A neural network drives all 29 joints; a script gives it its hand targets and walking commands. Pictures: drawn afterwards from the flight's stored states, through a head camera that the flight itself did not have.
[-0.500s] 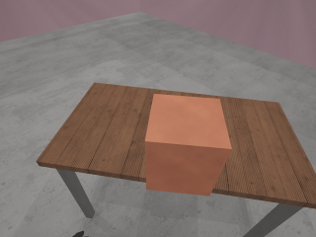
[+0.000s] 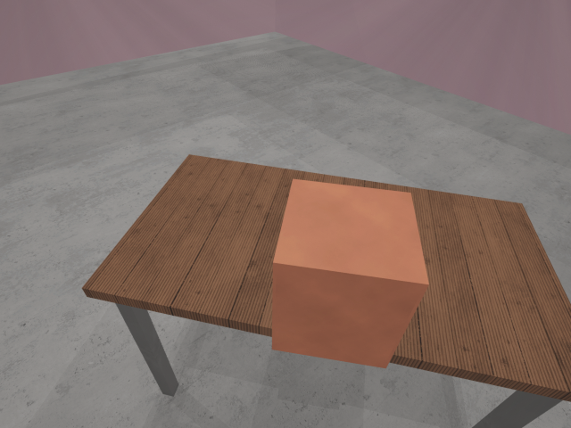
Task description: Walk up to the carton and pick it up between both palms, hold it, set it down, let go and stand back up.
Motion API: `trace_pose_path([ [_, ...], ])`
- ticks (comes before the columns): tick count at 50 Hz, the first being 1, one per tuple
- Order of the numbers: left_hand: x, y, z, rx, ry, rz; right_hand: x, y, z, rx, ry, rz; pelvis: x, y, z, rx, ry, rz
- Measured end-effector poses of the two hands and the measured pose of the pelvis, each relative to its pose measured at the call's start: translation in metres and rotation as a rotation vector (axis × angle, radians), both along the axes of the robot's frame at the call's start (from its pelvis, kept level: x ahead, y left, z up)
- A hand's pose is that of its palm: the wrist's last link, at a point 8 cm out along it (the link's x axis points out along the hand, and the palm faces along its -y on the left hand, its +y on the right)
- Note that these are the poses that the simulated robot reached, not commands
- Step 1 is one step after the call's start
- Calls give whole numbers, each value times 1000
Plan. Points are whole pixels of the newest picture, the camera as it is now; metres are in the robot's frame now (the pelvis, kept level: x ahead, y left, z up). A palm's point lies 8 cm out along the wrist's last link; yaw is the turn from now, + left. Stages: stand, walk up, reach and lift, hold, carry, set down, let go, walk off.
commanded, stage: stand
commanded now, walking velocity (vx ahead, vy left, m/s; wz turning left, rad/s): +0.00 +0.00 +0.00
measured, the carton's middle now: (339, 273) +0.41 -0.06 -0.01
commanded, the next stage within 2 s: none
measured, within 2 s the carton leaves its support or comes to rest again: neither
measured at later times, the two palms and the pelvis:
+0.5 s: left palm out of the picture -0.04 +0.18 -0.16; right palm out of the picture -0.03 -0.20 -0.15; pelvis +0.01 -0.01 +0.00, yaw +1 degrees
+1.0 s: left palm out of the picture -0.02 +0.17 -0.15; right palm out of the picture +0.00 -0.21 -0.15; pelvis +0.03 -0.02 +0.00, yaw +1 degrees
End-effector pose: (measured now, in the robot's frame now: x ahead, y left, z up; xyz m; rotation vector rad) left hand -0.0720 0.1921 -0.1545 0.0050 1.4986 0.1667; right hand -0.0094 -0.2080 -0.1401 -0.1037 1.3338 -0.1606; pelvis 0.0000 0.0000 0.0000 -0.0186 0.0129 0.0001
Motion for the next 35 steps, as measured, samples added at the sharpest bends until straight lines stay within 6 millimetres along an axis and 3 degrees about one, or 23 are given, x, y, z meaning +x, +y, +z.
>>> trace_pose_path([
  [7,14,-11,-2,-10,-28,-3,-8,2,-4,13,39,0,2,-4,0,1,-6,6],
  [17,32,-10,-3,11,-49,-9,-19,6,-7,32,88,-2,4,-9,-1,2,-17,8],
  [26,30,-8,-1,27,-13,-3,-24,8,-8,42,132,-1,8,-13,-1,5,-15,10],
  [35,28,-13,0,24,25,-3,-17,3,-7,37,145,3,15,-16,0,6,-19,10],
])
